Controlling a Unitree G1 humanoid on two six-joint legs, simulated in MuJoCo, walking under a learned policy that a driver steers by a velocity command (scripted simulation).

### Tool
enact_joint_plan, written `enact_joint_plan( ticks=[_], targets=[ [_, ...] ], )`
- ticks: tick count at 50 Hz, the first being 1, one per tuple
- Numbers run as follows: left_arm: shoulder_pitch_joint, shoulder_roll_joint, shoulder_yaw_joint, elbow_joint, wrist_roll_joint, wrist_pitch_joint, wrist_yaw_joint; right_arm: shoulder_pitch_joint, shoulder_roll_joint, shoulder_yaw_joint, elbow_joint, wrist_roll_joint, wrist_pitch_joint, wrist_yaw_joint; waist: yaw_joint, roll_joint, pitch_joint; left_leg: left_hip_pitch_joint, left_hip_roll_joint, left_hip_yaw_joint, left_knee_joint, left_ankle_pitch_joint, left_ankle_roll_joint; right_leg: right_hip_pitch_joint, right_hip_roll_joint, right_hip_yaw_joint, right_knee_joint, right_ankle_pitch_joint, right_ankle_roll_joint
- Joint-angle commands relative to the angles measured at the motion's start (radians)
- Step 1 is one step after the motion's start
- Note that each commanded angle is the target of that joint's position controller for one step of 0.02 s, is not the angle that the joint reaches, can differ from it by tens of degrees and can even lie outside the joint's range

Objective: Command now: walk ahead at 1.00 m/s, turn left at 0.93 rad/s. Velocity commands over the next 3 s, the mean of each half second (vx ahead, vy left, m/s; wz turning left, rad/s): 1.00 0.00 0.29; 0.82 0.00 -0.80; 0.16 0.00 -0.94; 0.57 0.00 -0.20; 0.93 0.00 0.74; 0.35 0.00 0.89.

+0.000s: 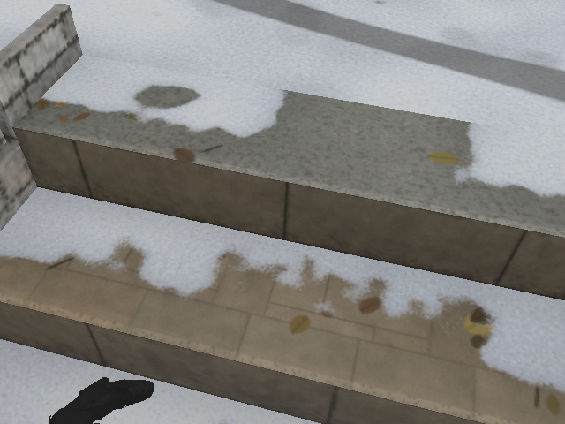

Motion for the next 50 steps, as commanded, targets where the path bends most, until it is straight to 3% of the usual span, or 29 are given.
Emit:
enact_joint_plan(
  ticks=[1, 5, 7, 9, 10, 12, 13, 14, 15, 16, 18, 22, 25, 26, 27, 29, 30, 31, 32, 34, 36, 39, 43, 44, 45, 46, 48, 49, 50],
  targets=[
    [-0.050, -0.116, -0.084, -0.162, 0.022, -0.013, 0.019, 0.031, -0.054, -0.014, 0.023, -0.021, -0.085, 0.007, 0.048, 0.074, 0.089, 0.264, 0.198, -0.535, -0.610, 0.216, 0.127, -0.506, 0.028, -0.043, 0.287, -0.155, -0.039],
    [-0.385, -0.181, -0.125, -0.315, 0.019, -0.001, 0.036, 0.182, -0.083, -0.016, 0.125, -0.016, -0.122, 0.013, -0.004, 0.043, 0.168, 0.288, 0.232, -0.489, -0.724, 0.345, 0.131, -0.727, 0.024, -0.065, 0.317, -0.505, -0.063],
    [-0.494, -0.131, -0.132, -0.358, 0.005, 0.032, 0.039, 0.138, -0.131, -0.028, 0.102, 0.008, -0.110, -0.005, -0.007, -0.036, 0.158, 0.102, 0.232, -0.442, -1.045, 0.500, 0.174, -0.379, 0.039, -0.221, -0.226, -0.434, -0.021],
    [-0.222, -0.093, -0.104, -0.256, -0.037, 0.039, 0.059, 0.008, -0.136, -0.034, 0.042, 0.050, -0.101, -0.021, 0.127, 0.083, -0.059, -0.065, 0.263, -0.275, -1.000, 1.389, 0.150, 0.344, 0.092, -0.304, -0.499, -0.208, -0.038],
    [-0.087, -0.034, -0.074, -0.195, -0.046, 0.054, 0.076, -0.011, -0.221, -0.060, 0.017, 0.067, -0.119, -0.013, 0.175, 0.117, -0.231, 0.135, 0.292, -0.218, -0.830, 1.940, 0.125, 0.461, 0.136, -0.288, -0.518, -0.161, -0.037],
    [0.166, 0.101, -0.018, -0.122, -0.074, 0.028, 0.078, -0.061, -0.277, -0.108, -0.044, 0.025, -0.153, -0.008, 0.281, 0.112, -0.356, 0.473, 0.321, -0.245, -0.265, 2.304, 0.011, 0.458, 0.109, -0.172, -0.889, -0.315, -0.090],
    [0.294, 0.146, 0.006, -0.047, -0.118, 0.019, 0.076, -0.227, -0.279, -0.126, -0.092, 0.007, -0.175, 0.010, 0.409, 0.034, -0.364, 0.519, 0.237, -0.206, 0.152, 2.069, -0.032, 0.516, 0.076, -0.124, -1.267, -0.164, -0.144],
    [0.267, 0.145, 0.017, 0.093, -0.102, 0.034, 0.057, -0.303, -0.050, -0.066, -0.152, -0.058, -0.199, 0.029, 0.279, -0.241, -0.197, 0.137, 0.047, -0.162, 0.461, 0.470, -0.060, 0.637, 0.033, -0.002, -1.363, 0.171, -0.187],
    [0.177, 0.081, 0.001, 0.098, -0.064, 0.040, 0.048, 0.001, 0.087, -0.032, -0.158, -0.037, -0.192, 0.037, 0.031, -0.324, -0.215, -0.266, -0.036, -0.316, 0.834, 0.181, -0.090, 0.814, -0.182, 0.442, -1.276, 0.781, -0.356],
    [0.219, -0.020, -0.009, 0.130, -0.064, 0.043, 0.058, -0.057, 0.083, -0.001, -0.193, -0.043, -0.173, 0.046, 0.055, -0.143, -0.233, -0.426, 0.009, -0.238, 1.093, 0.172, -0.044, 0.839, -0.203, 0.629, -1.443, 0.272, -0.388],
    [0.176, -0.084, -0.012, 0.201, -0.077, 0.014, 0.049, -0.168, 0.126, 0.056, -0.271, -0.084, -0.130, 0.040, -0.051, 0.104, 0.042, -0.582, 0.132, -0.146, 1.222, 0.167, -0.003, 0.637, -0.151, 0.444, -1.547, -0.027, -0.274],
    [0.333, -0.070, -0.023, 0.330, -0.083, -0.022, 0.034, -0.540, 0.170, 0.131, -0.447, -0.050, -0.094, 0.002, 0.007, 0.152, 0.330, -0.660, 0.233, 0.100, 0.896, -0.109, -0.007, 0.296, 0.006, 0.092, -1.770, 0.320, -0.150],
    [0.463, 0.041, 0.004, 0.386, -0.090, -0.007, 0.063, -0.658, 0.172, 0.157, -0.540, -0.064, -0.098, 0.024, 0.057, 0.065, 0.216, -0.655, 0.297, 0.112, 0.805, -0.217, 0.019, 0.407, -0.050, 0.120, -1.943, 0.321, -0.182],
    [0.409, 0.067, 0.012, 0.354, -0.084, 0.006, 0.064, -0.581, 0.136, 0.151, -0.523, -0.049, -0.102, 0.031, 0.022, 0.103, 0.171, -0.316, 0.285, 0.190, 0.490, -0.055, 0.005, 0.276, -0.010, 0.058, -1.999, 0.549, -0.194],
    [0.401, 0.043, 0.001, 0.328, -0.144, -0.007, 0.064, -0.528, 0.144, 0.152, -0.486, -0.010, -0.111, 0.028, -0.009, 0.169, -0.026, 0.271, 0.208, 0.238, 0.234, 0.104, 0.002, 0.093, 0.017, 0.040, -1.971, 0.959, -0.195],
    [0.305, 0.394, 0.112, 0.250, -0.161, -0.082, 0.036, 0.001, -0.008, 0.053, -0.389, 0.011, -0.062, -0.024, -0.296, -0.124, -0.436, 0.786, 0.166, 0.063, 0.119, 0.033, -0.019, 0.286, -0.088, 0.130, -1.519, 1.708, -0.211],
    [0.228, 0.374, 0.129, 0.204, -0.147, -0.091, 0.011, 0.080, -0.120, -0.003, -0.331, -0.003, -0.049, -0.029, -0.340, 0.028, -0.536, 0.857, 0.196, -0.021, -0.026, -0.022, -0.012, 0.297, -0.030, 0.146, -1.165, 1.726, -0.158],
    [0.246, 0.120, 0.093, 0.175, -0.132, -0.108, -0.025, 0.027, -0.220, -0.036, -0.294, -0.008, -0.081, -0.023, -0.219, 0.355, -0.484, 0.885, 0.535, -0.508, -0.404, 0.087, 0.085, 0.088, 0.166, 0.138, -0.642, 0.262, -0.080],
    [0.260, 0.127, 0.096, 0.122, -0.111, -0.087, -0.029, 0.027, -0.213, -0.046, -0.297, -0.015, -0.073, -0.021, -0.209, 0.386, -0.592, 0.851, 0.682, -0.869, -0.582, 0.183, 0.126, -0.002, 0.208, 0.154, -0.177, 0.043, -0.043],
    [0.141, -0.004, 0.070, 0.029, -0.043, -0.031, -0.008, -0.117, -0.061, -0.007, -0.166, 0.002, -0.101, -0.008, -0.066, 0.092, -0.165, 0.599, 0.598, -0.632, -0.571, -0.113, 0.136, -0.280, 0.092, 0.014, 0.043, 0.088, -0.060],
    [0.090, -0.136, 0.011, -0.024, -0.014, 0.025, -0.011, -0.035, 0.033, 0.012, 0.007, -0.005, -0.131, -0.003, 0.017, 0.038, 0.023, 0.483, 0.549, -0.370, -0.632, 0.001, 0.064, -0.450, 0.060, -0.011, 0.304, -0.002, -0.129],
    [0.003, -0.189, -0.033, -0.086, -0.069, 0.095, 0.003, 0.026, 0.139, 0.054, 0.140, -0.019, -0.161, 0.015, 0.103, 0.096, 0.186, 0.367, 0.581, -0.084, -0.751, 0.159, -0.016, -0.648, 0.051, 0.036, 0.377, -0.188, -0.138],
    [-0.205, -0.187, -0.058, -0.227, -0.082, 0.155, 0.061, -0.054, 0.045, 0.057, 0.189, -0.010, -0.152, 0.021, 0.231, 0.096, 0.344, 0.151, 0.481, 0.300, -1.004, 0.443, -0.116, -0.596, 0.072, -0.113, 0.064, -0.349, -0.138],
    [-0.157, -0.127, -0.050, -0.207, -0.087, 0.176, 0.055, -0.077, -0.008, 0.048, 0.164, -0.011, -0.131, -0.001, 0.242, 0.117, 0.301, 0.063, 0.419, 0.401, -1.048, 0.563, -0.083, -0.372, 0.083, -0.203, -0.148, -0.277, -0.122],
    [-0.177, 0.097, -0.044, -0.227, -0.075, 0.151, -0.043, -0.181, -0.117, 0.025, 0.183, -0.121, -0.125, 0.112, 0.342, 0.080, -0.128, -0.182, 0.355, 0.362, -0.971, 1.104, 0.021, 0.235, 0.122, -0.259, -0.344, -0.017, -0.126],
    [-0.055, 0.073, -0.028, -0.211, -0.071, 0.157, -0.084, -0.161, -0.346, -0.045, 0.138, -0.135, -0.145, 0.135, 0.382, 0.222, -0.201, -0.127, 0.446, 0.313, -0.934, 1.515, 0.068, 0.475, 0.220, -0.282, -0.437, 0.045, -0.037],
    [0.189, 0.092, -0.031, -0.114, -0.130, 0.175, -0.125, -0.277, -0.513, -0.116, 0.064, -0.094, -0.163, 0.127, 0.395, 0.188, -0.136, 0.330, 0.522, 0.289, -0.666, 2.144, 0.045, 0.306, 0.284, -0.321, -0.859, 0.032, -0.049],
    [0.496, 0.145, -0.005, 0.033, -0.095, 0.183, -0.080, -0.240, -0.400, -0.093, 0.043, -0.097, -0.160, 0.103, 0.439, 0.103, -0.140, 0.344, 0.513, 0.238, -0.225, 1.959, -0.013, 0.505, 0.305, -0.201, -1.365, 0.164, -0.122],
    [0.647, 0.189, -0.011, 0.179, -0.021, 0.210, -0.021, 0.126, -0.054, -0.009, 0.066, -0.145, -0.117, 0.133, 0.165, -0.226, -0.496, -0.036, 0.291, 0.233, 0.477, 0.313, -0.134, 1.027, 0.137, 0.298, -1.141, 1.240, -0.406]
  ],
)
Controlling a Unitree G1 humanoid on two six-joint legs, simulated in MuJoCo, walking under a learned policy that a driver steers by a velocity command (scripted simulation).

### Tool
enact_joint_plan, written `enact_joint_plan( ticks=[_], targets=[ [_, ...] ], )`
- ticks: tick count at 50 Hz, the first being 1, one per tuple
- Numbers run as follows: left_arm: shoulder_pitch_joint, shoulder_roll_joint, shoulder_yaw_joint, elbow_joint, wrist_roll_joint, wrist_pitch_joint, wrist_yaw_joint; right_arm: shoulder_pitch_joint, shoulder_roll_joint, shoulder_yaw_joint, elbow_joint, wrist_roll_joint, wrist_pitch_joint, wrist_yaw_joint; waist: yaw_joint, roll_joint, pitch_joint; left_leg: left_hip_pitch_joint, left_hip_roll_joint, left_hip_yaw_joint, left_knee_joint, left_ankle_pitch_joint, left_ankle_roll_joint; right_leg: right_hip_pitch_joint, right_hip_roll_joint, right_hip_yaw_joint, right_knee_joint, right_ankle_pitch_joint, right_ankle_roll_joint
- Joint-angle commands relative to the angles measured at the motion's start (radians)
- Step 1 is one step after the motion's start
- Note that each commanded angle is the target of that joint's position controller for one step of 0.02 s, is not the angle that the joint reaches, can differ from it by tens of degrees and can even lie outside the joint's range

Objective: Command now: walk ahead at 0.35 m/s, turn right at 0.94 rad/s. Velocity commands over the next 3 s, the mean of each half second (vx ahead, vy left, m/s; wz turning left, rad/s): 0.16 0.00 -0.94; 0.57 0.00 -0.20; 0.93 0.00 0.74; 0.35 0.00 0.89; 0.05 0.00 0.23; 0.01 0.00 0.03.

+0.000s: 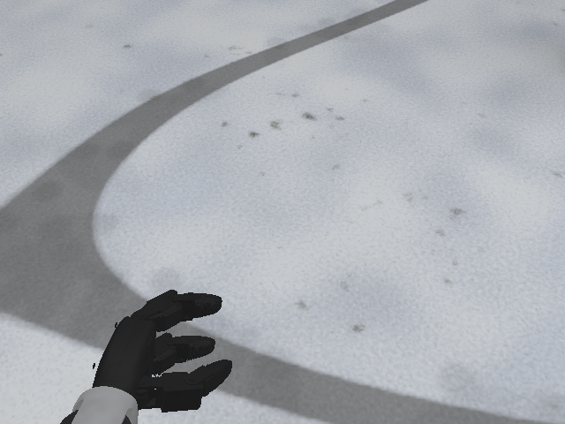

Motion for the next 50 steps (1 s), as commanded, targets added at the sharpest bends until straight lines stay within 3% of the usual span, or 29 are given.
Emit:
enact_joint_plan(
  ticks=[1, 2, 3, 4, 5, 6, 9, 13, 16, 19, 21, 22, 23, 24, 25, 26, 27, 28, 30, 32, 36, 37, 38, 39, 40, 41, 42, 45, 50],
  targets=[
    [0.683, 0.375, 0.107, 0.234, 0.101, 0.037, 0.037, 0.262, -0.019, 0.018, -0.178, 0.015, 0.001, 0.057, 0.001, -0.237, -0.677, -0.579, -0.235, -0.479, 1.175, -0.119, -0.002, 1.269, -0.271, 0.906, -0.511, 1.561, -0.341],
    [0.524, 0.362, 0.131, 0.223, 0.068, -0.006, 0.033, -0.058, -0.145, -0.033, -0.336, 0.117, -0.017, 0.012, 0.081, -0.150, -0.279, -0.825, -0.321, -0.514, 1.323, -0.172, -0.048, 0.972, -0.305, 0.913, -0.611, 1.042, -0.162],
    [0.424, 0.275, 0.103, 0.281, 0.005, -0.049, 0.018, -0.189, -0.134, -0.019, -0.377, 0.097, -0.024, -0.033, 0.046, -0.164, -0.178, -0.878, -0.327, -0.490, 1.323, -0.204, -0.030, 0.858, -0.223, 0.722, -0.561, 0.745, -0.138],
    [0.385, 0.162, 0.061, 0.345, -0.026, -0.092, 0.019, -0.193, -0.056, 0.023, -0.404, 0.030, -0.022, -0.068, -0.032, -0.150, -0.128, -0.920, -0.309, -0.462, 1.264, -0.249, -0.022, 0.786, -0.156, 0.578, -0.555, 0.626, -0.117],
    [0.354, 0.091, 0.033, 0.403, 0.028, -0.096, 0.009, -0.173, -0.017, 0.057, -0.403, 0.009, 0.009, -0.081, -0.104, -0.068, -0.103, -0.916, -0.282, -0.432, 1.235, -0.204, -0.013, 0.670, -0.117, 0.532, -0.570, 0.682, -0.141],
    [0.340, 0.054, 0.022, 0.409, 0.038, -0.106, 0.008, -0.202, -0.007, 0.071, -0.436, 0.031, 0.016, -0.088, -0.122, -0.058, -0.058, -0.948, -0.252, -0.386, 1.220, -0.253, -0.020, 0.623, -0.111, 0.529, -0.615, 0.619, -0.125],
    [0.363, 0.147, 0.059, 0.379, 0.036, -0.160, 0.041, -0.305, -0.060, 0.059, -0.474, 0.099, -0.002, -0.109, -0.090, -0.012, -0.057, -0.793, -0.168, -0.319, 0.973, -0.332, -0.103, 0.552, -0.117, 0.538, -0.739, 0.508, -0.073],
    [0.431, 0.261, 0.100, 0.302, 0.037, -0.170, 0.082, -0.381, 0.005, 0.067, -0.566, 0.101, -0.005, -0.101, -0.073, -0.049, -0.004, -0.557, -0.198, -0.306, 0.679, -0.197, -0.161, 0.421, -0.049, 0.585, -0.772, 0.468, -0.058],
    [0.378, 0.250, 0.117, 0.240, 0.001, -0.166, 0.078, -0.414, 0.017, 0.067, -0.589, 0.079, 0.000, -0.069, -0.063, -0.087, 0.068, -0.387, -0.186, -0.313, 0.363, -0.082, -0.140, 0.379, -0.036, 0.628, -0.753, 0.401, -0.041],
    [0.444, 0.246, 0.138, 0.258, -0.016, -0.160, 0.057, -0.388, -0.023, 0.052, -0.562, 0.097, 0.008, -0.070, -0.030, -0.140, 0.067, -0.307, -0.196, -0.340, 0.083, -0.040, -0.142, 0.546, -0.073, 0.747, -0.650, 0.407, -0.011],
    [0.400, 0.216, 0.124, 0.220, -0.011, -0.149, 0.042, -0.243, -0.080, 0.017, -0.523, 0.130, -0.012, -0.102, -0.094, -0.112, 0.023, -0.027, -0.166, -0.347, -0.072, 0.015, -0.048, 0.515, -0.058, 0.796, -0.505, 0.517, 0.021],
    [0.424, 0.104, 0.081, 0.188, -0.018, -0.149, 0.027, -0.092, -0.126, 0.003, -0.473, 0.143, -0.018, -0.120, -0.111, 0.029, -0.174, 0.272, -0.004, -0.456, -0.030, 0.366, 0.117, 0.468, 0.012, 0.661, -0.296, 0.422, 0.078],
    [0.627, -0.003, 0.050, 0.187, -0.001, -0.155, 0.024, -0.182, -0.214, -0.003, -0.505, 0.118, -0.012, -0.089, 0.043, 0.312, -0.294, 0.479, 0.287, -0.772, -0.057, 0.904, 0.480, 0.174, 0.198, 0.398, 0.010, -0.382, 0.183],
    [0.590, 0.214, 0.103, 0.190, 0.016, -0.140, 0.031, -0.204, -0.187, -0.025, -0.563, 0.069, -0.009, -0.080, -0.048, 0.130, -0.203, 0.325, 0.378, -0.936, -0.165, 0.604, 0.501, 0.090, 0.083, 0.309, 0.117, -0.504, 0.224],
    [0.488, 0.263, 0.128, 0.189, 0.030, -0.120, 0.054, -0.243, -0.175, -0.031, -0.545, 0.107, -0.017, -0.087, -0.052, 0.130, 0.001, 0.104, 0.299, -0.847, -0.211, 0.277, 0.389, 0.079, -0.024, 0.248, 0.218, -0.405, 0.254],
    [0.376, 0.266, 0.131, 0.143, -0.042, -0.040, 0.082, -0.328, -0.021, 0.011, -0.530, 0.154, 0.030, -0.142, -0.018, 0.105, 0.040, -0.035, 0.174, -0.655, -0.184, 0.276, 0.246, 0.118, -0.099, 0.192, 0.286, -0.312, 0.233],
    [0.445, 0.239, 0.100, 0.199, 0.076, -0.081, 0.077, -0.323, 0.003, 0.045, -0.551, 0.146, 0.007, -0.115, -0.033, 0.095, -0.040, -0.087, 0.164, -0.620, -0.311, -0.045, 0.240, 0.187, -0.129, 0.174, 0.217, -0.266, 0.245],
    [0.412, 0.169, 0.082, 0.206, 0.102, -0.093, 0.055, -0.317, 0.008, 0.037, -0.525, 0.133, -0.003, -0.123, -0.043, 0.097, 0.042, -0.177, 0.099, -0.585, -0.391, -0.283, 0.196, 0.234, -0.154, 0.128, 0.236, -0.180, 0.232],
    [0.443, 0.154, 0.075, 0.236, 0.078, -0.094, 0.003, -0.301, -0.070, 0.014, -0.495, 0.105, -0.013, -0.122, -0.049, 0.063, 0.077, -0.299, 0.017, -0.463, -0.441, -0.468, 0.140, 0.341, -0.128, 0.040, 0.198, -0.139, 0.230],
    [0.398, 0.239, 0.099, 0.224, 0.048, -0.113, -0.018, -0.347, -0.172, -0.009, -0.502, 0.112, -0.032, -0.123, -0.033, 0.040, 0.095, -0.374, -0.018, -0.366, -0.450, -0.500, 0.095, 0.479, -0.163, 0.014, -0.006, -0.092, 0.232],
    [0.335, 0.250, 0.092, 0.215, 0.049, -0.140, -0.004, -0.284, -0.168, 0.005, -0.475, 0.100, -0.035, -0.115, -0.062, 0.074, 0.114, -0.254, 0.077, -0.440, -0.354, -0.509, 0.142, 0.564, -0.183, 0.045, -0.356, -0.073, 0.162],
    [0.315, 0.172, 0.087, 0.157, 0.003, -0.058, 0.016, -0.175, -0.207, -0.015, -0.414, 0.138, 0.016, -0.106, -0.013, 0.172, 0.068, -0.367, 0.073, -0.359, -0.316, -0.566, 0.114, 0.711, -0.165, 0.034, -0.577, -0.175, 0.074],
    [0.446, 0.188, 0.083, 0.207, 0.002, -0.035, 0.023, -0.174, -0.160, -0.006, -0.406, 0.129, 0.049, -0.097, 0.038, 0.082, 0.078, -0.490, 0.002, -0.295, -0.168, -0.652, 0.097, 0.917, -0.081, -0.032, -0.645, -0.129, 0.050],
    [0.591, 0.251, 0.105, 0.258, 0.014, -0.033, 0.025, -0.215, -0.075, 0.018, -0.439, 0.106, 0.056, -0.094, 0.116, -0.201, 0.100, -0.704, -0.104, -0.154, 0.212, -0.623, 0.050, 1.061, -0.208, 0.182, -0.721, -0.300, 0.018],
    [0.598, 0.335, 0.111, 0.202, 0.006, -0.034, 0.031, -0.274, 0.034, 0.053, -0.496, 0.109, 0.053, -0.096, 0.112, -0.368, 0.129, -0.939, -0.161, -0.120, 0.509, -0.608, 0.042, 1.046, -0.451, 0.592, -0.878, -0.623, -0.014],
    [0.589, 0.373, 0.138, 0.178, 0.003, -0.037, 0.055, -0.395, -0.058, 0.033, -0.567, 0.094, 0.043, -0.100, 0.148, -0.274, 0.177, -1.065, -0.126, -0.228, 0.567, -0.454, 0.044, 0.941, -0.552, 0.904, -1.032, -0.727, -0.085],
    [0.573, 0.334, 0.128, 0.192, 0.028, -0.047, 0.068, -0.436, -0.104, 0.021, -0.576, 0.094, 0.031, -0.097, 0.100, -0.168, 0.234, -1.067, -0.074, -0.279, 0.556, -0.313, 0.034, 0.897, -0.539, 0.839, -1.028, -0.651, -0.094],
    [0.480, 0.259, 0.109, 0.195, 0.035, -0.075, 0.086, -0.250, -0.112, 0.019, -0.480, 0.104, 0.045, -0.074, -0.004, -0.166, 0.197, -0.882, -0.071, -0.302, 0.493, -0.171, -0.016, 0.819, -0.391, 0.478, -1.031, -0.386, -0.042],
    [0.498, 0.222, 0.107, 0.254, 0.020, -0.101, 0.086, -0.295, -0.091, 0.016, -0.459, 0.124, 0.067, -0.073, -0.007, -0.103, 0.216, -0.861, -0.153, -0.325, 0.453, -0.021, -0.002, 0.844, -0.342, 0.163, -1.082, -0.023, 0.013]
  ],
)
Over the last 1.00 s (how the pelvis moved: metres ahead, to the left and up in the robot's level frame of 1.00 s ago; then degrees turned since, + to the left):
0.82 0.01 0.45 -15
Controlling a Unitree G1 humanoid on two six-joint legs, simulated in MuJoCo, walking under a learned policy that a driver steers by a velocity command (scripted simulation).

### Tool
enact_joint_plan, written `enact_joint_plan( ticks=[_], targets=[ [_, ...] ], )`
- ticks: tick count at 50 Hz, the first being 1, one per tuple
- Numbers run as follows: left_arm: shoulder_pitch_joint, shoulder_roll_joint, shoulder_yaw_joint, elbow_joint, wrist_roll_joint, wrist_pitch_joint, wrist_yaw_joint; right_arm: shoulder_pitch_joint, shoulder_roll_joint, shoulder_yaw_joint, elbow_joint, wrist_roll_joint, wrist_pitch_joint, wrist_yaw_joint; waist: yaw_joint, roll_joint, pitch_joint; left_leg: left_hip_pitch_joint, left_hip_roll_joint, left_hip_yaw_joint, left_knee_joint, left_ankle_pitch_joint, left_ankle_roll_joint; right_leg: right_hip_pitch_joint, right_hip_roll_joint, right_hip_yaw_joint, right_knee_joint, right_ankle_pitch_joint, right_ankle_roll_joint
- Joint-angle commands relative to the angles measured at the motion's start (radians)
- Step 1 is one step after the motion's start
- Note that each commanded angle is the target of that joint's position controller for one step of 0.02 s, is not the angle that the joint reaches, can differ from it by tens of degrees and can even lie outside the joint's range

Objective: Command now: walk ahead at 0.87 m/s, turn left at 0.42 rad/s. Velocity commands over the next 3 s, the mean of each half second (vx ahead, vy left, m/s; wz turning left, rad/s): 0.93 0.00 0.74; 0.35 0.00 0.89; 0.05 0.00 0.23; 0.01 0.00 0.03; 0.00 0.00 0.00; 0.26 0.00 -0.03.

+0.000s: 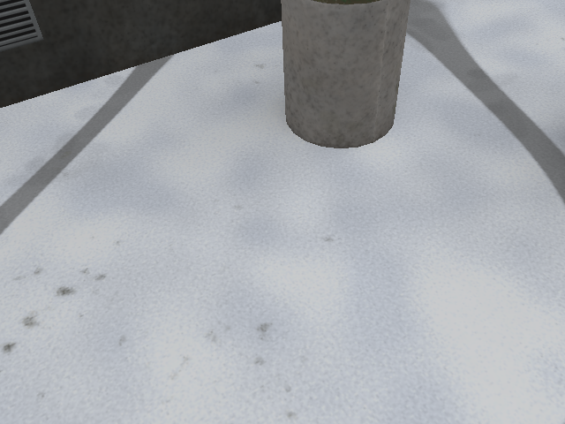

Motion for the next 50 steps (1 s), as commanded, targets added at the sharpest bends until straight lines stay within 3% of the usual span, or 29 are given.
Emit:
enact_joint_plan(
  ticks=[1, 6, 9, 11, 12, 13, 14, 15, 16, 17, 18, 21, 23, 24, 26, 29, 30, 32, 33, 34, 35, 36, 37, 38, 39, 41, 43, 47, 50],
  targets=[
    [-0.066, 0.143, 0.048, -0.040, -0.006, -0.043, 0.006, -0.122, -0.086, -0.024, -0.074, -0.006, -0.014, 0.002, -0.017, -0.116, 0.188, -0.154, 0.013, 0.002, -0.024, 0.099, 0.016, -0.034, -0.246, 0.112, -0.273, 0.042, -0.082],
    [-0.045, 0.162, 0.049, 0.026, -0.006, -0.075, 0.016, -0.222, -0.063, -0.007, -0.092, -0.010, -0.013, 0.048, 0.001, -0.069, 0.220, -0.054, 0.056, 0.136, -0.190, 0.173, 0.084, 0.088, -0.253, -0.074, -0.329, 0.233, -0.066],
    [-0.006, 0.156, 0.042, 0.053, 0.009, -0.060, 0.036, -0.258, -0.040, 0.007, -0.114, -0.008, -0.002, 0.045, -0.012, -0.126, 0.193, 0.120, -0.039, 0.291, -0.302, 0.000, 0.157, 0.175, -0.264, -0.170, -0.161, 1.041, -0.031],
    [-0.001, 0.231, 0.061, 0.051, 0.037, -0.026, 0.061, -0.074, -0.089, -0.013, -0.074, -0.003, -0.007, 0.034, -0.114, -0.208, 0.056, 0.306, -0.140, 0.324, -0.317, -0.173, 0.200, 0.259, -0.299, -0.183, 0.189, 1.485, -0.017],
    [-0.033, 0.272, 0.071, 0.029, 0.039, -0.013, 0.061, 0.181, -0.152, -0.043, 0.005, -0.007, -0.018, 0.023, -0.227, -0.200, -0.074, 0.603, -0.182, 0.275, -0.368, -0.185, 0.228, 0.157, -0.289, -0.174, 0.503, 1.456, -0.012],
    [-0.063, 0.241, 0.063, 0.010, 0.034, -0.023, 0.051, 0.331, -0.237, -0.077, 0.048, -0.015, -0.014, 0.002, -0.286, -0.101, -0.153, 0.908, -0.068, 0.054, -0.392, -0.336, 0.254, -0.123, -0.246, -0.163, 0.832, 1.057, -0.003],
    [-0.060, 0.103, 0.031, -0.085, 0.002, -0.047, 0.015, 0.232, -0.336, -0.108, 0.046, -0.001, 0.008, -0.011, -0.138, 0.298, -0.158, 1.146, 0.182, -0.586, -0.657, -0.564, 0.416, -0.647, 0.033, -0.083, 1.232, -0.032, 0.064],
    [-0.192, 0.153, 0.029, -0.124, 0.015, -0.072, 0.010, 0.222, -0.317, -0.110, 0.012, 0.011, 0.008, -0.002, -0.188, 0.077, -0.201, 1.162, 0.202, -0.751, -0.761, -0.510, 0.420, -0.776, -0.002, 0.130, 1.297, -0.015, 0.033],
    [-0.276, 0.156, 0.026, -0.157, 0.006, -0.089, 0.009, 0.245, -0.299, -0.106, 0.033, 0.003, 0.000, -0.012, -0.183, -0.004, -0.097, 1.068, 0.203, -0.673, -0.790, -0.388, 0.391, -0.811, -0.049, 0.141, 1.273, 0.013, 0.022],
    [-0.264, 0.135, 0.013, -0.155, 0.002, -0.097, 0.012, 0.239, -0.249, -0.094, 0.059, -0.002, -0.008, -0.019, -0.123, -0.101, 0.003, 0.911, 0.178, -0.588, -0.808, -0.285, 0.350, -0.769, -0.101, 0.139, 1.148, 0.040, 0.016],
    [-0.272, 0.117, 0.005, -0.171, 0.016, -0.085, 0.015, 0.207, -0.216, -0.084, 0.061, -0.001, -0.018, -0.026, -0.079, -0.132, 0.046, 0.781, 0.136, -0.496, -0.814, -0.262, 0.332, -0.718, -0.131, 0.140, 1.071, 0.020, 0.028],
    [-0.253, 0.097, -0.004, -0.168, 0.046, -0.019, 0.009, 0.141, -0.160, -0.052, 0.045, 0.006, -0.044, -0.027, -0.010, -0.091, 0.150, 0.510, 0.035, -0.346, -0.856, -0.190, 0.324, -0.660, -0.169, 0.107, 0.945, -0.039, 0.073],
    [-0.400, 0.090, -0.014, -0.235, 0.040, -0.007, 0.005, 0.156, -0.170, -0.049, 0.056, 0.015, -0.061, -0.028, -0.033, -0.087, 0.214, 0.402, -0.003, -0.304, -0.922, -0.104, 0.312, -0.665, -0.171, 0.059, 0.777, 0.055, 0.099],
    [-0.444, 0.094, -0.014, -0.247, 0.031, -0.009, 0.001, 0.160, -0.169, -0.046, 0.056, 0.017, -0.061, -0.029, -0.040, -0.073, 0.238, 0.384, -0.025, -0.285, -0.914, 0.110, 0.295, -0.643, -0.148, 0.037, 0.677, 0.150, 0.109],
    [-0.482, 0.068, -0.025, -0.242, 0.029, -0.019, -0.012, 0.200, -0.184, -0.054, 0.076, 0.019, -0.052, -0.026, -0.071, -0.042, 0.196, 0.428, -0.071, -0.208, -0.804, 0.538, 0.219, -0.551, -0.094, 0.004, 0.505, 0.332, 0.094],
    [-0.549, 0.051, -0.038, -0.248, 0.006, -0.031, -0.006, 0.288, -0.191, -0.063, 0.118, 0.028, -0.031, -0.036, -0.147, -0.002, 0.106, 0.552, -0.095, -0.222, -0.687, 0.745, 0.114, -0.444, 0.015, -0.025, 0.325, 0.467, 0.055],
    [-0.667, 0.068, -0.006, -0.317, -0.029, -0.080, 0.002, 0.300, -0.094, -0.043, 0.118, 0.084, -0.024, -0.068, -0.149, -0.044, 0.085, 0.502, -0.104, -0.333, -0.649, 0.540, 0.064, -0.310, 0.070, 0.066, 0.166, 0.480, 0.062],
    [-0.588, 0.147, 0.034, -0.303, -0.048, -0.104, 0.024, 0.217, -0.179, -0.062, 0.098, 0.062, -0.017, -0.085, -0.070, 0.029, 0.015, 0.574, -0.102, -0.367, -0.537, 0.567, 0.018, -0.163, 0.083, 0.085, 0.090, 0.532, 0.070],
    [-0.415, 0.193, 0.056, -0.260, -0.051, -0.109, 0.037, 0.121, -0.210, -0.073, 0.065, 0.050, -0.013, -0.089, 0.039, 0.056, -0.062, 0.565, -0.137, -0.352, -0.348, 0.570, -0.023, 0.013, 0.045, 0.110, 0.059, 0.641, 0.066],
    [-0.165, 0.204, 0.067, -0.208, -0.047, -0.094, 0.047, 0.090, -0.150, -0.055, 0.030, 0.026, -0.012, -0.078, 0.126, 0.069, -0.254, 0.497, -0.174, -0.265, -0.044, 0.252, -0.059, 0.306, -0.118, 0.185, 0.150, 0.745, 0.015],
    [-0.067, 0.220, 0.052, -0.192, -0.008, -0.079, 0.045, 0.207, 0.017, -0.008, 0.004, -0.018, -0.003, -0.066, 0.064, -0.208, -0.381, 0.238, -0.264, -0.187, 0.332, -0.700, -0.076, 0.583, -0.418, 0.421, 0.376, 1.352, -0.080],
    [-0.097, 0.201, 0.049, -0.186, 0.013, -0.067, 0.030, 0.387, -0.085, -0.014, -0.015, 0.050, -0.007, -0.047, -0.012, -0.417, -0.585, 0.151, -0.191, -0.233, 0.609, -0.610, -0.090, 0.642, -0.642, 0.801, 0.263, 1.042, -0.268],
    [-0.248, 0.163, 0.055, -0.250, 0.010, -0.047, 0.049, 0.290, -0.166, -0.032, -0.021, 0.057, 0.013, -0.044, -0.002, -0.299, -0.505, 0.143, -0.086, -0.154, 0.600, -0.471, -0.102, 0.485, -0.542, 0.726, 0.156, 0.641, -0.267],
    [-0.328, 0.084, 0.034, -0.252, -0.005, -0.029, 0.063, 0.176, -0.191, -0.043, -0.046, 0.055, 0.032, -0.048, -0.003, -0.189, -0.308, 0.086, -0.050, -0.070, 0.541, -0.378, -0.110, 0.311, -0.453, 0.540, 0.112, 0.499, -0.214],
    [-0.367, 0.063, 0.022, -0.255, -0.009, -0.016, 0.070, 0.134, -0.186, -0.050, -0.058, 0.048, 0.051, -0.054, -0.030, -0.097, -0.181, 0.091, -0.021, -0.033, 0.546, -0.336, -0.119, 0.136, -0.394, 0.436, 0.073, 0.485, -0.184],
    [-0.419, 0.083, 0.032, -0.215, -0.010, -0.012, 0.062, 0.120, -0.136, -0.046, -0.091, 0.049, 0.073, -0.056, -0.084, -0.111, -0.006, 0.144, 0.037, -0.017, 0.426, -0.340, -0.109, -0.144, -0.334, 0.261, 0.003, 0.515, -0.169],
    [-0.448, 0.111, 0.051, -0.167, -0.015, -0.019, 0.058, 0.092, -0.058, -0.025, -0.120, 0.045, 0.073, -0.062, -0.103, -0.156, 0.045, 0.182, 0.070, 0.017, 0.251, -0.335, -0.108, -0.266, -0.317, 0.131, -0.050, 0.589, -0.164],
    [-0.464, 0.179, 0.076, -0.124, -0.022, -0.018, 0.041, 0.042, -0.072, -0.020, -0.113, 0.029, 0.056, -0.046, -0.099, -0.110, -0.062, 0.322, 0.084, 0.025, -0.040, -0.150, -0.068, -0.247, -0.340, 0.060, -0.037, 0.638, -0.198],
    [-0.463, 0.203, 0.083, -0.103, -0.045, -0.005, 0.028, -0.031, -0.106, -0.026, -0.121, 0.026, 0.060, -0.032, -0.079, -0.133, -0.049, 0.398, 0.050, 0.058, -0.200, -0.083, -0.041, -0.251, -0.339, 0.016, -0.022, 0.499, -0.175]
  ],
)
Over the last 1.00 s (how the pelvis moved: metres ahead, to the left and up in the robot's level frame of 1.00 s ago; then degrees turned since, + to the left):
0.33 -0.07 0.12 -35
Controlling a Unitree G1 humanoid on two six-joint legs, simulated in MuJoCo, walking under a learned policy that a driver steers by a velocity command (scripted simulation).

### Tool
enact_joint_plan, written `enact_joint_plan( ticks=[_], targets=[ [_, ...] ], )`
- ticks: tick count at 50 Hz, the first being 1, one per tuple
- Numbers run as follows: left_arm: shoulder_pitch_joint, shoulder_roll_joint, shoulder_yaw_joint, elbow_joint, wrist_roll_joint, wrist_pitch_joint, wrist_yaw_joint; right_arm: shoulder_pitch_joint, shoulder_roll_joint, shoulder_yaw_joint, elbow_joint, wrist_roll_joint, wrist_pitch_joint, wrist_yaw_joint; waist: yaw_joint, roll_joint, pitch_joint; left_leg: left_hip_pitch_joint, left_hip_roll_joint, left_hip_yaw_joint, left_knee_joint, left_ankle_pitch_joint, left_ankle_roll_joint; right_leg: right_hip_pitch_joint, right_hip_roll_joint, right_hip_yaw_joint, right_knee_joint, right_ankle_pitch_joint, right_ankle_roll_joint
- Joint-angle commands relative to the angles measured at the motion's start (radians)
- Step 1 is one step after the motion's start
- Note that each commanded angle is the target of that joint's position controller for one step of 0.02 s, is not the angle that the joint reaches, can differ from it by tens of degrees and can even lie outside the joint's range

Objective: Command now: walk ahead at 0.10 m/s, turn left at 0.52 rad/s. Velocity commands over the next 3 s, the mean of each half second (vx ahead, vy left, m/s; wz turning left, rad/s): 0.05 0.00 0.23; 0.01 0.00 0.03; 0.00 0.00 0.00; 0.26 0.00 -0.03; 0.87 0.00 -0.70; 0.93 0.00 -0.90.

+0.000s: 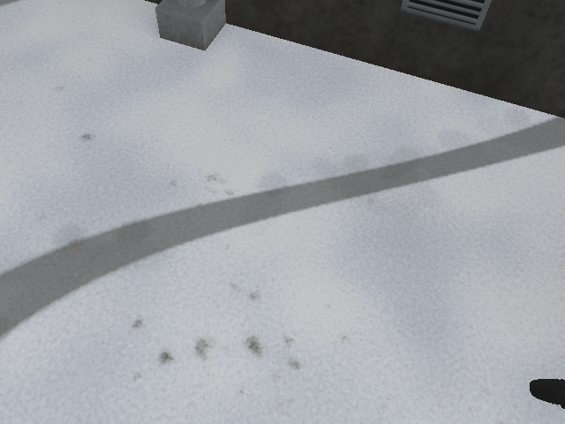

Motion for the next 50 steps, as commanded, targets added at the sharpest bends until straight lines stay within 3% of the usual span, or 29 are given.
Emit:
enact_joint_plan(
  ticks=[1, 3, 4, 5, 6, 7, 8, 9, 10, 11, 13, 16, 18, 20, 21, 22, 23, 24, 25, 28, 36, 50],
  targets=[
    [-0.104, 0.153, 0.036, -0.075, -0.022, -0.011, -0.012, 0.098, -0.045, -0.010, -0.029, -0.007, 0.004, 0.014, -0.070, -0.096, -0.224, 0.262, -0.016, 0.011, -0.139, 0.062, 0.033, 0.022, -0.269, 0.156, -0.104, 0.251, -0.187],
    [-0.090, 0.156, 0.036, -0.056, -0.037, -0.003, -0.015, 0.093, -0.042, -0.014, -0.031, -0.016, 0.001, 0.022, -0.080, -0.097, -0.213, 0.341, -0.053, 0.048, -0.313, 0.101, 0.066, 0.032, -0.257, 0.140, -0.043, 0.146, -0.147],
    [-0.060, 0.127, 0.027, -0.041, -0.037, 0.000, -0.015, 0.109, -0.051, -0.021, -0.020, -0.022, -0.003, 0.021, -0.077, -0.086, -0.211, 0.414, -0.078, 0.058, -0.389, 0.128, 0.088, 0.009, -0.227, 0.121, 0.015, 0.082, -0.112],
    [0.004, 0.083, 0.013, -0.017, -0.020, 0.004, -0.017, 0.139, -0.090, -0.034, -0.015, -0.025, -0.007, 0.014, -0.073, -0.004, -0.212, 0.513, -0.038, -0.013, -0.468, 0.293, 0.122, -0.054, -0.171, 0.068, 0.130, -0.023, -0.050],
    [0.067, 0.031, -0.009, -0.037, 0.029, 0.008, -0.028, 0.137, -0.190, -0.049, -0.048, -0.039, -0.007, -0.002, -0.028, 0.289, -0.241, 0.651, 0.234, -0.349, -0.506, 0.593, 0.244, -0.261, -0.040, -0.014, 0.437, -0.441, 0.057],
    [0.000, 0.086, 0.005, -0.056, 0.011, 0.018, -0.017, 0.151, -0.179, -0.044, -0.054, -0.059, -0.014, -0.001, -0.105, 0.272, -0.302, 0.566, 0.317, -0.462, -0.579, 0.481, 0.399, -0.328, -0.004, 0.133, 0.633, -0.539, 0.081],
    [-0.038, 0.124, 0.018, -0.060, -0.018, 0.029, -0.011, 0.137, -0.149, -0.034, -0.042, -0.059, -0.027, 0.004, -0.106, 0.183, -0.260, 0.514, 0.266, -0.402, -0.598, 0.394, 0.383, -0.339, -0.018, 0.177, 0.710, -0.487, 0.076],
    [-0.030, 0.110, 0.019, -0.053, -0.023, 0.038, -0.004, 0.095, -0.117, -0.026, -0.031, -0.048, -0.038, 0.004, -0.077, 0.145, -0.231, 0.484, 0.215, -0.336, -0.592, 0.327, 0.331, -0.349, -0.028, 0.192, 0.711, -0.423, 0.070],
    [-0.016, 0.102, 0.020, -0.034, -0.011, 0.047, 0.005, 0.055, -0.084, -0.016, -0.032, -0.037, -0.042, 0.002, -0.061, 0.108, -0.231, 0.466, 0.182, -0.293, -0.584, 0.301, 0.289, -0.332, -0.040, 0.205, 0.697, -0.373, 0.076],
    [0.001, 0.098, 0.021, -0.028, -0.001, 0.053, 0.009, 0.016, -0.072, -0.011, -0.031, -0.033, -0.043, -0.002, -0.039, 0.107, -0.232, 0.413, 0.161, -0.249, -0.580, 0.340, 0.274, -0.276, -0.038, 0.202, 0.692, -0.328, 0.085],
    [0.032, 0.066, 0.013, -0.018, -0.004, 0.055, 0.010, -0.008, -0.036, 0.000, -0.024, -0.041, -0.047, -0.006, -0.016, 0.108, -0.252, 0.372, 0.126, -0.196, -0.571, 0.397, 0.269, -0.189, -0.027, 0.191, 0.634, -0.279, 0.094],
    [0.000, 0.015, -0.012, -0.025, -0.006, 0.053, 0.006, 0.021, -0.021, 0.001, 0.005, -0.038, -0.044, -0.007, -0.049, 0.121, -0.252, 0.390, 0.120, -0.191, -0.549, 0.387, 0.278, -0.108, -0.022, 0.187, 0.420, -0.285, 0.086],
    [0.000, 0.020, -0.015, -0.024, -0.009, 0.054, -0.001, 0.049, -0.021, 0.000, 0.030, -0.037, -0.040, -0.008, -0.062, 0.137, -0.253, 0.400, 0.131, -0.222, -0.542, 0.347, 0.290, -0.054, -0.012, 0.184, 0.309, -0.269, 0.079],
    [0.050, 0.009, -0.019, 0.000, -0.005, 0.052, -0.011, 0.036, -0.002, 0.008, 0.048, -0.024, -0.037, -0.007, -0.022, 0.129, -0.233, 0.353, 0.101, -0.211, -0.520, 0.249, 0.256, 0.073, 0.008, 0.160, 0.084, -0.104, 0.053],
    [0.061, 0.019, -0.020, 0.005, 0.013, 0.052, -0.015, 0.072, 0.019, 0.015, 0.067, -0.020, -0.042, -0.006, -0.023, 0.101, -0.225, 0.313, 0.068, -0.199, -0.513, 0.162, 0.205, 0.146, -0.006, 0.185, 0.009, -0.007, 0.033],
    [0.064, 0.073, -0.014, -0.003, 0.031, 0.052, -0.014, 0.099, 0.037, 0.020, 0.077, -0.031, -0.049, -0.005, -0.050, 0.011, -0.214, 0.262, 0.013, -0.155, -0.454, 0.052, 0.144, 0.189, -0.095, 0.280, -0.003, 0.128, -0.002],
    [0.010, 0.113, -0.002, 0.006, 0.022, 0.051, -0.014, 0.148, 0.052, 0.018, 0.076, -0.039, -0.056, 0.003, -0.122, -0.169, -0.189, 0.288, -0.070, -0.054, -0.460, -0.019, 0.094, 0.085, -0.130, 0.296, 0.012, 0.006, -0.058],
    [-0.027, 0.042, -0.016, -0.011, 0.018, 0.044, -0.021, 0.087, 0.019, 0.012, 0.087, -0.053, -0.055, 0.000, -0.079, -0.153, -0.161, 0.378, -0.077, -0.041, -0.442, 0.022, 0.061, -0.026, -0.112, 0.305, -0.035, -0.168, -0.068],
    [-0.033, 0.019, -0.024, -0.008, 0.024, 0.037, -0.021, 0.048, 0.002, 0.001, 0.085, -0.047, -0.051, -0.003, -0.069, -0.130, -0.135, 0.396, -0.077, -0.042, -0.434, 0.052, 0.061, -0.056, -0.091, 0.289, -0.044, -0.229, -0.043],
    [-0.006, 0.020, -0.027, 0.010, 0.014, 0.017, -0.012, 0.057, 0.027, 0.000, 0.104, -0.042, -0.039, -0.012, -0.059, -0.090, -0.116, 0.405, -0.062, -0.063, -0.443, 0.107, 0.084, -0.047, -0.062, 0.252, -0.021, -0.182, -0.007],
    [0.034, 0.002, -0.031, 0.045, 0.008, 0.018, -0.002, 0.091, 0.045, -0.009, 0.173, -0.034, -0.045, -0.018, -0.047, -0.007, -0.132, 0.426, -0.055, -0.066, -0.444, 0.183, 0.081, -0.002, -0.037, 0.227, 0.011, -0.111, -0.011],
    [0.069, -0.008, -0.028, 0.146, 0.002, 0.020, 0.002, 0.098, 0.040, -0.017, 0.305, -0.025, -0.040, -0.036, -0.047, -0.006, -0.114, 0.469, -0.049, -0.061, -0.459, 0.238, 0.079, 0.026, -0.012, 0.204, -0.008, -0.061, -0.004]
  ],
)
Over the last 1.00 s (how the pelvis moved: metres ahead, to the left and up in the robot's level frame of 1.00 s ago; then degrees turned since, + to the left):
0.66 0.23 -0.01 52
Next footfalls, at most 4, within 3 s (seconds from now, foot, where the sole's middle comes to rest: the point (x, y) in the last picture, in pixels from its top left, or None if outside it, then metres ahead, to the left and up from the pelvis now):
0.10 left None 0.13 0.13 -0.77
0.42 right None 0.10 -0.11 -0.77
2.00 left None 0.18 0.18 -0.77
2.46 right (302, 353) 0.57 -0.02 -0.77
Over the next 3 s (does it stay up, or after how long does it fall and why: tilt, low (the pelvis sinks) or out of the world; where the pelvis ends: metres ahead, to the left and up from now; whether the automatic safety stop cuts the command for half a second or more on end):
stays up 0.87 -0.12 -0.01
